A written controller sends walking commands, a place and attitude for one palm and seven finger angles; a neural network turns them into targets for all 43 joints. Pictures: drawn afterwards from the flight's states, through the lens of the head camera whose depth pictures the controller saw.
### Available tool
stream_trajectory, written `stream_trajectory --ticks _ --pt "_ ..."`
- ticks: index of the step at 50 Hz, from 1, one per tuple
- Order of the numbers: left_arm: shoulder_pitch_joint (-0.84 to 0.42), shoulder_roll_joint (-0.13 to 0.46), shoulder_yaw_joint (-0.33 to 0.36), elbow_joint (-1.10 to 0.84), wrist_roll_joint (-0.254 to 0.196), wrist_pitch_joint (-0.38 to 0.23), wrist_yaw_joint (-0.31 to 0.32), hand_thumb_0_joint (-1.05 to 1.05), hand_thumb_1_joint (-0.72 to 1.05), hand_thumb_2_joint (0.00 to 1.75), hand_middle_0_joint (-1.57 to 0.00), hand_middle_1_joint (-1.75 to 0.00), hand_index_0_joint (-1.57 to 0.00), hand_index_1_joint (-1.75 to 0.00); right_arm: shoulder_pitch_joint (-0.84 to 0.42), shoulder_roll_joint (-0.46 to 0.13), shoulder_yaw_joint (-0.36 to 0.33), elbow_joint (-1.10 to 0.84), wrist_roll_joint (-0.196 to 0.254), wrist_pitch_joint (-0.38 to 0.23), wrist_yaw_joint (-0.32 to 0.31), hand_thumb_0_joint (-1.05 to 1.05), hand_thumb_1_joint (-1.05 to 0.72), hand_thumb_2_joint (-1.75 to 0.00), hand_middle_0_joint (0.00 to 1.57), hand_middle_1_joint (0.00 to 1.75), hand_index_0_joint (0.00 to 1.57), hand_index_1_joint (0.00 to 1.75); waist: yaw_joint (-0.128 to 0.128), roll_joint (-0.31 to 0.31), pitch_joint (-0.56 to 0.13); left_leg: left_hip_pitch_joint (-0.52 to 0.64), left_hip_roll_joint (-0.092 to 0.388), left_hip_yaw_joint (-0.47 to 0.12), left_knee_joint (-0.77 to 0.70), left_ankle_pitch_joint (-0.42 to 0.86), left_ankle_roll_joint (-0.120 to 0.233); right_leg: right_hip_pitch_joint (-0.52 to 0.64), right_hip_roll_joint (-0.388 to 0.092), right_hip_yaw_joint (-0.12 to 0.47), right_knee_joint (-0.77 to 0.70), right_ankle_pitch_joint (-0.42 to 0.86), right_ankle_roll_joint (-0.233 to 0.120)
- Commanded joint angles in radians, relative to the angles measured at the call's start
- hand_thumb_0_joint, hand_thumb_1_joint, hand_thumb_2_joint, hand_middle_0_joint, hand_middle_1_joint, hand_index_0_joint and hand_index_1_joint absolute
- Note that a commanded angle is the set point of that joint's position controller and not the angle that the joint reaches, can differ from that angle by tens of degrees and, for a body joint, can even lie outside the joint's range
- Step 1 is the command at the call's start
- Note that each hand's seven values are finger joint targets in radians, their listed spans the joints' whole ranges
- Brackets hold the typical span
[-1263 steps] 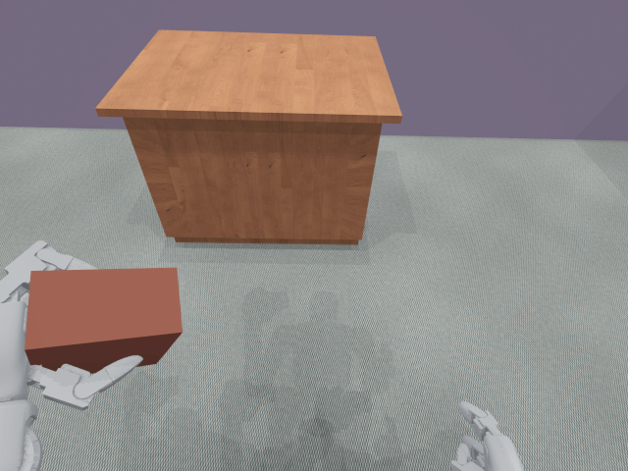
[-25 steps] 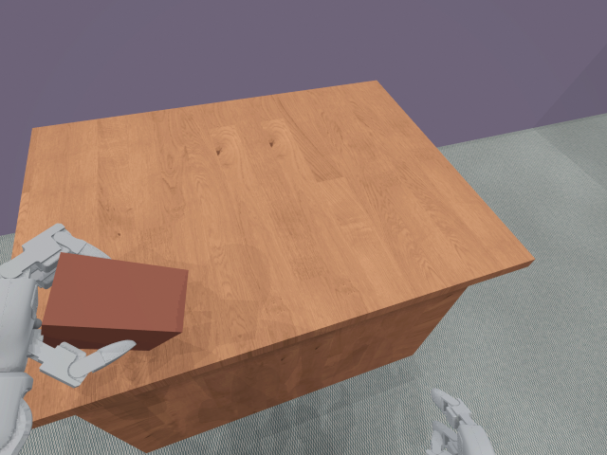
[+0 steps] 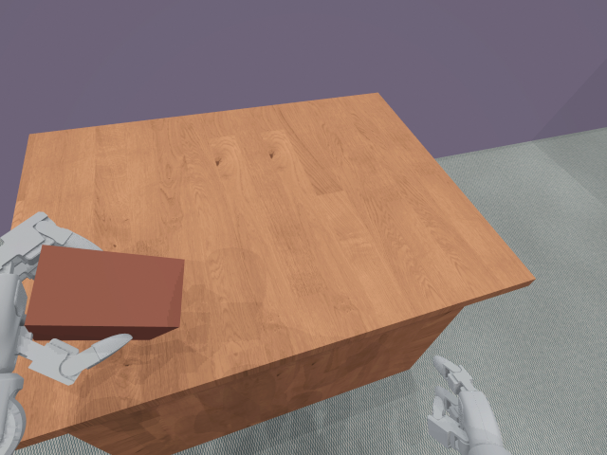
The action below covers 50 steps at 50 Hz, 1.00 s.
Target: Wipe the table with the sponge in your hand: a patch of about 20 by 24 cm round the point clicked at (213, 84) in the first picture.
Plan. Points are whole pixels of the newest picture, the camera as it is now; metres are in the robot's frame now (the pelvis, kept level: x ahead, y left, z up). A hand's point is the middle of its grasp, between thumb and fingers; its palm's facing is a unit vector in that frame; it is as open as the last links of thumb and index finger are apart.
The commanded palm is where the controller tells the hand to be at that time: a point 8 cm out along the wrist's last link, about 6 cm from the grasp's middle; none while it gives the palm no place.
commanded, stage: look again from close up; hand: left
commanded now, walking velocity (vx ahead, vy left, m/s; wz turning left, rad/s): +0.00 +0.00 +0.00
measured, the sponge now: (126, 302) +0.23 +0.21 +0.13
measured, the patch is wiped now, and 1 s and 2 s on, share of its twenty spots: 0.00 0.00 0.00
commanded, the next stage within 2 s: come to a stop and stand still in 0.22 s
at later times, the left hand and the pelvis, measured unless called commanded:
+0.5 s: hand (81, 318) +0.20 +0.23 +0.15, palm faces +0.33 -0.85 -0.41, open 10.4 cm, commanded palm +0.14 +0.27 +0.17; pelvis -0.02 -0.01 +0.00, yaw +0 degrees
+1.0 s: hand (53, 311) +0.20 +0.26 +0.15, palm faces +0.35 -0.84 -0.42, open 10.4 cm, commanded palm +0.14 +0.29 +0.17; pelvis -0.01 +0.01 +0.00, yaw +1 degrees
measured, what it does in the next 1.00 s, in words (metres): stands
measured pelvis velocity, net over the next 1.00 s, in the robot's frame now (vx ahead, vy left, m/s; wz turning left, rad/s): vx -0.01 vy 0.01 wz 0.01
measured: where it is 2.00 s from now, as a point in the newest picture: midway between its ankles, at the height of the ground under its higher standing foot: outside the picture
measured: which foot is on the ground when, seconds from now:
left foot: down 0.00-1.00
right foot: down 0.00-1.00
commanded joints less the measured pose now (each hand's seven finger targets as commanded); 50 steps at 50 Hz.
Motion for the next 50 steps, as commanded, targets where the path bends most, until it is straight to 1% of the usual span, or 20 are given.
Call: stream_trajectory --ticks 1,9,12,13,17,18,22,26,29,30,31,32,33,34,37,39,41,42,47,50 --pt "-0.099 0.148 0.108 -0.205 -0.017 -0.072 0.025 0.00 0.10 1.30 -1.20 -1.60 -1.20 -1.60 -0.050 -0.117 -0.057 -0.143 0.005 -0.054 -0.016 0.00 -0.90 -0.90 0.20 0.30 0.20 0.30 -0.013 0.127 -0.175 0.074 0.115 -0.109 -0.098 0.159 -0.050 0.036 -0.068 0.054 -0.037 0.202 -0.041" --pt "-0.128 0.133 0.084 -0.162 -0.005 -0.072 0.028 0.00 0.10 1.30 -1.20 -1.60 -1.20 -1.60 -0.063 -0.120 -0.057 -0.138 0.007 -0.058 -0.022 0.00 -0.90 -0.90 0.20 0.30 0.20 0.30 -0.014 0.099 -0.132 0.031 0.110 -0.118 -0.143 -0.037 -0.034 0.001 -0.060 0.065 -0.081 0.068 -0.038" --pt "-0.117 0.180 0.127 -0.185 0.000 -0.071 0.035 0.00 0.10 1.30 -1.20 -1.60 -1.20 -1.60 -0.077 -0.121 -0.057 -0.136 0.008 -0.063 -0.022 0.00 -0.90 -0.90 0.20 0.30 0.20 0.30 -0.012 0.099 -0.149 0.038 0.105 -0.118 -0.139 -0.026 -0.034 0.008 -0.064 0.071 -0.082 0.073 -0.038" --pt "-0.108 0.137 0.089 -0.164 -0.005 -0.074 0.030 0.00 0.10 1.30 -1.20 -1.60 -1.20 -1.60 -0.067 -0.123 -0.052 -0.134 0.002 -0.060 -0.021 0.00 -0.90 -0.90 0.20 0.30 0.20 0.30 -0.012 0.081 -0.143 0.024 0.106 -0.120 -0.141 -0.041 -0.028 0.006 -0.062 0.061 -0.087 0.056 -0.037" --pt "-0.109 0.179 0.130 -0.184 0.000 -0.074 0.035 0.00 0.10 1.30 -1.20 -1.60 -1.20 -1.60 -0.072 -0.124 -0.058 -0.132 0.009 -0.069 -0.021 0.00 -0.90 -0.90 0.20 0.30 0.20 0.30 -0.014 0.104 -0.136 0.022 0.102 -0.123 -0.139 -0.052 -0.031 -0.003 -0.064 0.078 -0.093 0.040 -0.041" --pt "-0.097 0.143 0.099 -0.159 -0.004 -0.077 0.030 0.00 0.10 1.30 -1.20 -1.60 -1.20 -1.60 -0.060 -0.126 -0.056 -0.128 0.003 -0.066 -0.020 0.00 -0.90 -0.90 0.20 0.30 0.20 0.30 -0.013 0.096 -0.135 0.015 0.104 -0.123 -0.143 -0.069 -0.025 -0.006 -0.061 0.069 -0.094 0.026 -0.039" --pt "-0.091 0.172 0.128 -0.170 -0.002 -0.070 0.032 0.00 0.10 1.30 -1.20 -1.60 -1.20 -1.60 -0.065 -0.124 -0.062 -0.127 0.010 -0.073 -0.019 0.00 -0.90 -0.90 0.20 0.30 0.20 0.30 -0.014 0.103 -0.139 0.031 0.100 -0.115 -0.127 -0.041 -0.026 -0.011 -0.068 0.083 -0.093 0.052 -0.042" --pt "-0.082 0.146 0.104 -0.153 -0.008 -0.067 0.028 0.00 0.10 1.30 -1.20 -1.60 -1.20 -1.60 -0.048 -0.127 -0.068 -0.124 0.008 -0.074 -0.019 0.00 -0.90 -0.90 0.20 0.30 0.20 0.30 -0.015 0.075 -0.146 0.039 0.099 -0.115 -0.116 -0.003 -0.024 -0.007 -0.068 0.093 -0.092 0.086 -0.043" --pt "-0.109 0.143 0.094 -0.176 -0.003 -0.067 0.031 0.00 0.10 1.30 -1.20 -1.60 -1.20 -1.60 -0.054 -0.126 -0.068 -0.122 0.008 -0.078 -0.021 0.00 -0.90 -0.90 0.20 0.30 0.20 0.30 -0.016 0.107 -0.150 0.051 0.103 -0.116 -0.124 0.014 -0.026 -0.004 -0.064 0.085 -0.082 0.100 -0.042" --pt "-1.119 0.983 0.692 -0.425 0.155 -0.166 0.040 0.00 0.10 1.30 -1.20 -1.60 -1.20 -1.60 0.074 -0.161 -0.068 -0.090 -0.058 -0.108 -0.005 0.00 -0.90 -0.90 0.20 0.30 0.20 0.30 -0.007 -0.055 0.033 -0.136 0.124 -0.061 0.000 0.002 -0.011 -0.135 -0.095 0.102 -0.147 0.073 0.018" --pt "-0.522 0.302 0.263 0.179 0.037 -0.114 -0.003 0.00 0.10 1.30 -1.20 -1.60 -1.20 -1.60 -0.043 -0.039 -0.033 -0.047 -0.009 -0.090 -0.009 0.00 -0.90 -0.90 0.20 0.30 0.20 0.30 -0.022 -0.038 -0.182 0.040 0.058 -0.092 -0.017 0.075 -0.010 -0.110 -0.113 0.109 -0.083 -0.026 -0.051" --pt "-0.316 0.119 0.136 0.092 -0.002 -0.088 -0.009 0.00 0.10 1.30 -1.20 -1.60 -1.20 -1.60 -0.053 -0.113 -0.104 -0.124 0.017 -0.099 0.004 0.00 -0.90 -0.90 0.20 0.30 0.20 0.30 0.009 0.231 -0.245 0.164 0.062 -0.060 -0.059 0.121 -0.037 -0.049 -0.074 0.135 -0.035 0.077 -0.086" --pt "-0.290 0.117 0.088 -0.003 -0.012 -0.108 -0.019 0.00 0.10 1.30 -1.20 -1.60 -1.20 -1.60 -0.007 -0.118 -0.097 -0.124 0.018 -0.108 0.010 0.00 -0.90 -0.90 0.20 0.30 0.20 0.30 -0.002 0.259 -0.226 0.092 0.092 -0.074 -0.063 0.061 -0.035 -0.005 -0.082 0.115 -0.016 0.073 -0.069" --pt "-0.169 0.137 0.101 -0.053 -0.020 -0.112 -0.012 0.00 0.10 1.30 -1.20 -1.60 -1.20 -1.60 -0.018 -0.123 -0.095 -0.123 0.020 -0.109 0.024 0.00 -0.90 -0.90 0.20 0.30 0.20 0.30 0.006 0.244 -0.190 0.049 0.101 -0.091 -0.094 0.028 -0.031 0.027 -0.080 0.115 0.000 0.067 -0.058" --pt "-0.039 0.135 0.090 -0.159 -0.025 -0.117 0.011 0.00 0.10 1.30 -1.20 -1.60 -1.20 -1.60 -0.069 -0.123 -0.081 -0.130 0.026 -0.115 0.040 0.00 -0.90 -0.90 0.20 0.30 0.20 0.30 0.014 0.112 -0.108 -0.061 0.103 -0.103 -0.134 -0.098 -0.026 0.042 -0.067 0.082 -0.010 0.007 -0.043" --pt "-0.055 0.163 0.119 -0.146 -0.022 -0.122 0.020 0.00 0.10 1.30 -1.20 -1.60 -1.20 -1.60 -0.058 -0.130 -0.081 -0.129 0.021 -0.113 0.030 0.00 -0.90 -0.90 0.20 0.30 0.20 0.30 0.013 0.022 -0.081 -0.099 0.100 -0.120 -0.156 -0.175 -0.026 0.029 -0.053 0.068 -0.030 -0.053 -0.032" --pt "-0.080 0.201 0.171 -0.136 -0.022 -0.135 0.024 0.00 0.10 1.30 -1.20 -1.60 -1.20 -1.60 -0.046 -0.131 -0.082 -0.123 0.016 -0.115 0.015 0.00 -0.90 -0.90 0.20 0.30 0.20 0.30 0.009 -0.013 -0.082 -0.081 0.095 -0.129 -0.145 -0.155 -0.025 0.011 -0.056 0.075 -0.047 -0.053 -0.030" --pt "-0.131 0.252 0.213 -0.176 -0.019 -0.139 0.031 0.00 0.10 1.30 -1.20 -1.60 -1.20 -1.60 -0.060 -0.133 -0.078 -0.120 0.019 -0.113 0.008 0.00 -0.90 -0.90 0.20 0.30 0.20 0.30 0.005 0.045 -0.086 -0.060 0.096 -0.134 -0.155 -0.141 -0.027 0.000 -0.054 0.073 -0.040 -0.040 -0.031" --pt "-0.182 0.220 0.181 -0.213 -0.026 -0.146 0.026 0.00 0.10 1.30 -1.20 -1.60 -1.20 -1.60 -0.062 -0.114 -0.069 -0.117 0.016 -0.127 -0.009 0.00 -0.90 -0.90 0.20 0.30 0.20 0.30 0.003 0.125 -0.153 0.036 0.095 -0.122 -0.115 0.019 -0.029 0.030 -0.071 0.059 -0.008 0.104 -0.032" --pt "-0.168 0.164 0.123 -0.240 -0.021 -0.142 0.026 0.00 0.10 1.30 -1.20 -1.60 -1.20 -1.60 -0.042 -0.124 -0.076 -0.105 0.008 -0.134 -0.004 0.00 -0.90 -0.90 0.20 0.30 0.20 0.30 0.002 0.129 -0.200 0.087 0.096 -0.128 -0.093 0.160 -0.041 0.055 -0.068 0.045 0.006 0.177 -0.031"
